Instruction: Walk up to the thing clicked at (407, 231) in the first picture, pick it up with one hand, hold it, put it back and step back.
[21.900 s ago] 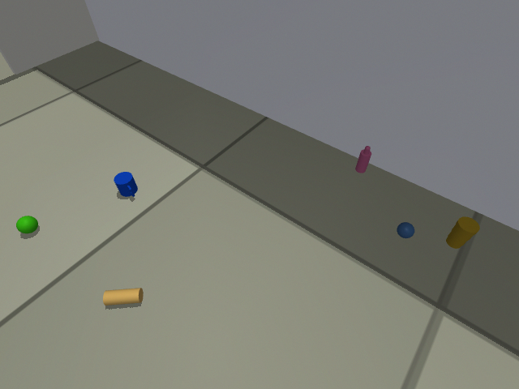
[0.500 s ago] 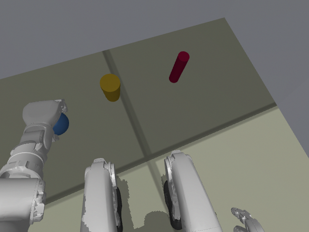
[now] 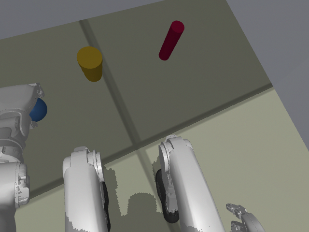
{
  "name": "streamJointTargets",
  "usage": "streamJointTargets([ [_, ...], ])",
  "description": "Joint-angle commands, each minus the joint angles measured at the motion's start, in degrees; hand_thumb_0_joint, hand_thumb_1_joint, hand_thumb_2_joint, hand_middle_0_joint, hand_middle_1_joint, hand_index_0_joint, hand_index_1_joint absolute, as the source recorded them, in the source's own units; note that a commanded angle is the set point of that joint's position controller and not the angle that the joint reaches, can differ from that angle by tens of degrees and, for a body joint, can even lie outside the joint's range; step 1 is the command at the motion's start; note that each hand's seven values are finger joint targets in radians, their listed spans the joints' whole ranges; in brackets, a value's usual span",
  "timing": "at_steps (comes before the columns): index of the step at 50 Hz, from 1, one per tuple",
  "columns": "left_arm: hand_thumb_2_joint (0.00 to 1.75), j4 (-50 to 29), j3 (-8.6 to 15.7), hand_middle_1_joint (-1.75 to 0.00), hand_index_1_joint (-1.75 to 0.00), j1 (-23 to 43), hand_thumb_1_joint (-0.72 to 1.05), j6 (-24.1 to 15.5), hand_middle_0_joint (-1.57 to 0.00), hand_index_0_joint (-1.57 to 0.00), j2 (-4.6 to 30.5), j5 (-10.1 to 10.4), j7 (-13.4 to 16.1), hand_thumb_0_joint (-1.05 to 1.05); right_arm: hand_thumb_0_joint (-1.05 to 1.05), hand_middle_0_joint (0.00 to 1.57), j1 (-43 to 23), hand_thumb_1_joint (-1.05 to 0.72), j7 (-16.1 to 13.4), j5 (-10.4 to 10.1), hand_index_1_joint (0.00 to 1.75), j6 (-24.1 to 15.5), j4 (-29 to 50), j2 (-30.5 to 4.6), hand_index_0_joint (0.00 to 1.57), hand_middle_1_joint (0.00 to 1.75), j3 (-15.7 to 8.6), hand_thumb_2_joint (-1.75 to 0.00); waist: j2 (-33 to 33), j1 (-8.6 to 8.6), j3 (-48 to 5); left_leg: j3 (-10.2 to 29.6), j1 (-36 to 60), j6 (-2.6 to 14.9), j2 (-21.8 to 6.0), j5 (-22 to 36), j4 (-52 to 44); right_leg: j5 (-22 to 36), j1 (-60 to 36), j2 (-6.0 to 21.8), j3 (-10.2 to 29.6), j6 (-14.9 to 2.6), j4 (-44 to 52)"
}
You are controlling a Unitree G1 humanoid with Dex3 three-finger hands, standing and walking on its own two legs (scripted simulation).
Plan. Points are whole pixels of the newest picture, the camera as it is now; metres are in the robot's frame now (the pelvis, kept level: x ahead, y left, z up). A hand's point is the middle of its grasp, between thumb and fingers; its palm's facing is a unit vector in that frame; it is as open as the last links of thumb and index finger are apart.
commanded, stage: crouch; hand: left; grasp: from above
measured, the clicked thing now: (32, 109) +0.45 +0.29 -0.20
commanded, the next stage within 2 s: lower in 0.34 s
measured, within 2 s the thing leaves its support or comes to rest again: rests again in 1.58 s
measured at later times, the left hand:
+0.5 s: hand (33, 113) +0.44 +0.29 -0.22, palm faces -0.45 -0.06 -0.89, open 9.9 cm
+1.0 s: hand (42, 116) +0.44 +0.29 -0.28, palm faces -0.45 -0.09 -0.89, open 9.8 cm
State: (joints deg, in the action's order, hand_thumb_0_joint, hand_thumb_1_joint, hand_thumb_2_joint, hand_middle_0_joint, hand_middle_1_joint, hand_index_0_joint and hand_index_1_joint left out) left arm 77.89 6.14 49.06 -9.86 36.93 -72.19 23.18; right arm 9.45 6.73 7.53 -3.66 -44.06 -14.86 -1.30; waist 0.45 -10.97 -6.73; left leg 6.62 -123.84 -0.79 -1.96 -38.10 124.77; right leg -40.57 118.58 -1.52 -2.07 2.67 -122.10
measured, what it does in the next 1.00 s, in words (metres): lowers itself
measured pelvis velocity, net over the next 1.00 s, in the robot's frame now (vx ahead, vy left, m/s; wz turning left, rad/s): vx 0.00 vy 0.00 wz -0.06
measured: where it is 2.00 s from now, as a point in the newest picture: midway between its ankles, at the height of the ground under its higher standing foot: (136, 210)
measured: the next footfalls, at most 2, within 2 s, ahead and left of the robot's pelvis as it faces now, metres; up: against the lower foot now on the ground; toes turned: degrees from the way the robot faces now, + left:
none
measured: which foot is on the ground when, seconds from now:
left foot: down 0.00-1.00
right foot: down 0.00-1.00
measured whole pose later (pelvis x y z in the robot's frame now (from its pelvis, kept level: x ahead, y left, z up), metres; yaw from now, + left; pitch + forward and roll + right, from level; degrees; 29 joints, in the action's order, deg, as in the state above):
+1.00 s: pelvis +0.00 +0.00 -0.09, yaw -3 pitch +32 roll -8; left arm 87.2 10.2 52.2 -13.4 45.4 -74.0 28.1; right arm 5.9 8.2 11.1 -4.4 -44.7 -15.6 4.8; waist -2.9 -14.5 0.4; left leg 10.8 -135.1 -1.9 -1.6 -38.9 141.2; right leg -40.5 129.4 -3.4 -4.3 3.2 -137.0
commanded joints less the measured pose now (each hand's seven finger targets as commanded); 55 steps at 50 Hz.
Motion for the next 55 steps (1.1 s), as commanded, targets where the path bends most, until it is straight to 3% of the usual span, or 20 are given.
streamJointTargets([
  [1, 0.83, -11.04, 2.8, -0.87, -0.82, 21.58, 0.49, -0.89, -0.82, -0.87, 17.77, 0.81, 2.86, 0.0, 0.0, 0.2, 11.4, -0.9, -0.61, -0.13, 0.3, -0.44, 0.59, -12.72, 0.2, 0.3, -3.84, -0.9, 14.16, 0.37, -40.44, -4.73, 32.05, 2.05, 0.76, 10.8, -10.36, 15.04, -15.44, -1.34, -4.21, -4.44, 12.32],
  [3, 0.83, -7.21, 2.77, -0.88, -0.83, 18.05, 0.5, -0.71, -0.82, -0.87, 16.26, 1.05, 2.87, 0.0, 0.0, 0.2, 11.23, -0.9, -0.48, 0.02, 0.3, -0.56, 0.99, -12.63, 0.2, 0.3, -3.42, -0.9, 13.66, 0.49, -37.76, -4.54, 31.0, 1.94, 0.81, 9.61, -10.28, 13.77, -13.77, -0.97, -4.44, -4.42, 11.48],
  [4, 0.83, -10.89, 3.29, -0.87, -0.82, 21.59, 0.49, -1.31, -0.82, -0.87, 18.12, 0.82, 2.89, 0.0, 0.0, 0.2, 11.5, -0.9, -0.34, 0.18, 0.3, -0.51, 0.58, -12.79, 0.2, 0.3, -3.53, -0.9, 14.93, 0.13, -39.48, -4.4, 31.44, 1.86, 0.73, 9.45, -9.8, 13.59, -13.65, -1.16, -4.59, -4.53, 10.93],
  [9, 0.84, -5.22, 3.14, -0.87, -0.82, 19.88, 0.5, -1.54, -0.83, -0.88, 18.07, 0.09, 3.14, 0.0, 0.0, 0.2, 11.27, -0.91, -0.19, 0.35, 0.3, -0.53, 0.36, -13.32, 0.2, 0.3, -2.68, -0.9, 14.35, -0.05, -37.0, -4.25, 29.17, 1.93, 0.84, 8.64, -8.32, 13.0, -11.11, -1.12, -5.03, -4.57, 9.08],
  [12, 0.82, -6.38, 3.74, -0.87, -0.82, 22.25, 0.52, -1.95, -0.84, -0.89, 20.29, -0.02, 3.25, 0.0, 0.0, 0.2, 11.55, -0.9, -0.09, 0.56, 0.3, -0.58, 0.18, -13.53, 0.2, 0.3, -2.32, -0.9, 14.86, -0.48, -38.27, -4.56, 28.62, 2.06, 0.76, 8.71, -6.73, 13.18, -11.63, -1.44, -5.14, -4.52, 8.47],
  [14, 0.83, -4.64, 3.52, -0.87, -0.82, 20.54, 0.52, -1.9, -0.85, -0.9, 19.78, -0.01, 3.29, 0.0, 0.0, 0.2, 10.76, -0.91, -0.1, 0.55, 0.3, -0.47, 0.14, -13.7, 0.2, 0.3, -2.14, -0.9, 14.52, 0.11, -37.37, -4.85, 27.07, 2.1, 0.87, 8.0, -6.37, 12.58, -10.97, -1.57, -5.26, -4.56, 7.92],
  [19, 0.81, -5.38, 3.27, -0.85, -0.8, 23.32, 0.55, -2.21, -0.87, -0.92, 20.86, 0.23, 3.3, 0.0, 0.0, 0.2, 10.62, -0.9, -0.14, 0.65, 0.3, -0.61, 0.2, -14.16, 0.2, 0.3, -1.68, -0.9, 15.76, -1.08, -36.32, -4.32, 26.09, 1.98, 0.78, 7.16, -5.1, 12.0, -9.16, -1.54, -5.86, -4.63, 6.03],
  [22, 0.79, -5.44, 2.82, -0.84, -0.79, 23.2, 0.54, -2.42, -0.86, -0.91, 20.78, 0.58, 3.23, 0.0, 0.0, 0.2, 9.9, -0.9, -0.16, 0.57, 0.3, -0.49, 0.21, -14.06, 0.2, 0.3, -1.42, -0.9, 16.13, -0.68, -36.3, -4.57, 24.97, 2.0, 0.78, 7.17, -4.48, 12.12, -8.89, -1.86, -5.94, -4.64, 5.53],
  [26, 0.82, -1.76, 1.51, -0.8, -0.78, 22.33, 0.52, -2.61, -0.91, -0.93, 19.55, 0.22, 3.11, 0.0, 0.0, 0.2, 9.87, -0.91, -0.05, 0.89, 0.3, -0.45, -0.17, -13.98, 0.2, 0.3, -0.28, -0.9, 13.99, -1.89, -34.04, -4.38, 22.71, 2.18, 0.75, 7.88, -2.35, 13.0, -8.7, -2.17, -6.31, -4.31, 4.76],
  [27, 0.82, -2.14, 1.99, -0.8, -0.78, 23.12, 0.54, -2.99, -0.92, -0.94, 20.34, 0.29, 3.28, 0.0, 0.0, 0.2, 10.27, -0.91, 0.0, 1.0, 0.3, -0.45, -0.25, -14.13, 0.2, 0.3, -0.12, -0.9, 13.57, -2.24, -34.79, -4.42, 22.02, 2.3, 0.85, 8.76, -1.6, 13.97, -9.82, -2.21, -6.3, -4.14, 4.46],
  [29, 0.81, -0.66, 2.65, -0.81, -0.78, 21.73, 0.56, -3.24, -0.92, -0.95, 21.18, 0.37, 3.72, 0.0, 0.0, 0.2, 9.65, -0.91, 0.03, 1.13, 0.3, -0.48, -0.41, -14.13, 0.2, 0.3, 0.19, -0.9, 13.73, -1.28, -34.62, -4.38, 21.67, 2.22, 0.82, 9.29, -1.08, 14.3, -9.79, -2.34, -6.5, -4.17, 3.48],
  [31, 0.84, -1.26, 3.46, -0.8, -0.78, 23.34, 0.58, -3.76, -0.94, -0.96, 22.24, 0.21, 4.35, 0.0, 0.0, 0.2, 9.47, -0.9, -0.02, 1.42, 0.3, -0.57, -0.23, -14.77, 0.2, 0.3, 0.22, -0.9, 14.52, -2.15, -33.9, -4.13, 21.91, 2.07, 0.72, 8.68, -0.42, 13.58, -8.22, -2.34, -7.02, -4.23, 2.7],
  [36, 0.77, -0.43, 3.57, -0.8, -0.76, 21.5, 0.61, -4.35, -0.94, -0.98, 22.53, -0.76, 5.67, 0.0, 0.0, 0.2, 8.63, -0.91, 0.16, 2.15, 0.3, -0.75, -0.08, -14.98, 0.2, 0.3, 0.87, -0.9, 16.87, -2.27, -33.43, -3.82, 22.75, 1.69, 0.64, 8.54, 0.53, 13.49, -7.27, -2.59, -7.69, -4.36, 1.06],
  [38, 0.76, -3.21, 5.78, -0.78, -0.74, 23.77, 0.6, -4.79, -0.94, -0.97, 26.2, -0.79, 6.45, 0.0, 0.0, 0.2, 8.86, -0.91, 0.33, 2.45, 0.3, -0.79, -0.21, -15.56, 0.2, 0.3, 0.68, -0.9, 16.97, -2.41, -34.17, -3.8, 21.61, 1.85, 0.59, 8.27, 1.31, 13.4, -7.73, -2.54, -7.63, -4.26, 0.8],
  [39, 0.76, -1.25, 5.53, -0.77, -0.74, 20.47, 0.58, -4.33, -0.93, -0.96, 24.77, -1.03, 6.72, 0.0, 0.0, 0.2, 8.31, -0.91, 0.3, 2.45, 0.3, -0.69, 0.11, -15.26, 0.2, 0.3, 0.9, -0.9, 17.07, -1.73, -34.31, -3.95, 21.64, 1.74, 0.67, 8.57, 1.26, 13.58, -7.89, -2.55, -7.61, -4.27, 0.55],
  [43, 0.78, -1.49, 4.93, -0.76, -0.72, 21.21, 0.57, -3.71, -0.92, -0.95, 24.3, -1.05, 7.32, 0.0, 0.0, 0.2, 7.78, -0.9, 0.5, 2.95, 0.3, -0.81, 0.01, -15.25, 0.2, 0.3, 1.14, -0.9, 18.35, -2.71, -34.05, -3.64, 21.6, 1.66, 0.49, 8.65, 2.07, 13.96, -6.84, -2.8, -7.99, -4.33, -0.43],
  [55, 0.84, 1.97, 6.33, -0.78, -0.75, 19.27, 0.62, -4.09, -0.96, -0.99, 26.04, -0.51, 8.72, 0.0, 0.0, 0.2, 7.78, -0.9, 1.44, 4.38, 0.3, -1.58, -0.58, -16.14, 0.2, 0.3, 3.02, -0.9, 17.85, -3.79, -32.84, -2.71, 19.66, 1.69, 0.25, 12.01, 5.62, 17.84, -9.01, -3.25, -9.05, -3.78, -2.68],
])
